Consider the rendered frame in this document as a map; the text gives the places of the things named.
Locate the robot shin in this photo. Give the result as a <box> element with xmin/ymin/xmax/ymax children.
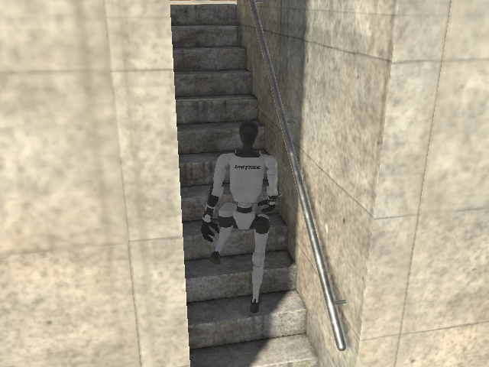
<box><xmin>252</xmin><ymin>253</ymin><xmax>265</xmax><ymax>303</ymax></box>
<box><xmin>215</xmin><ymin>226</ymin><xmax>233</xmax><ymax>254</ymax></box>

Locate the right robot upper arm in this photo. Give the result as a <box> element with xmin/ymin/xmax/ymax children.
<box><xmin>263</xmin><ymin>154</ymin><xmax>278</xmax><ymax>196</ymax></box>

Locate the left robot shin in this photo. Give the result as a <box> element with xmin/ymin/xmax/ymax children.
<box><xmin>215</xmin><ymin>226</ymin><xmax>233</xmax><ymax>254</ymax></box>

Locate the left robot upper arm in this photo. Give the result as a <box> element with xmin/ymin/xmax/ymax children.
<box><xmin>212</xmin><ymin>153</ymin><xmax>232</xmax><ymax>196</ymax></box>

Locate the robot right forearm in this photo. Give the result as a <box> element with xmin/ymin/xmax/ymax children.
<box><xmin>267</xmin><ymin>186</ymin><xmax>279</xmax><ymax>205</ymax></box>

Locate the right robot shin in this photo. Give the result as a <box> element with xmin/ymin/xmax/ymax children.
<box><xmin>252</xmin><ymin>253</ymin><xmax>265</xmax><ymax>303</ymax></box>

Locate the robot right hand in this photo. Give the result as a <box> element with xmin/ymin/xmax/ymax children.
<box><xmin>257</xmin><ymin>200</ymin><xmax>275</xmax><ymax>213</ymax></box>

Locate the robot left hand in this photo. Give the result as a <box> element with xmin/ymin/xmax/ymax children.
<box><xmin>201</xmin><ymin>220</ymin><xmax>219</xmax><ymax>242</ymax></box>

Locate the robot left forearm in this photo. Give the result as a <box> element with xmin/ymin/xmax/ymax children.
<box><xmin>202</xmin><ymin>185</ymin><xmax>219</xmax><ymax>222</ymax></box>

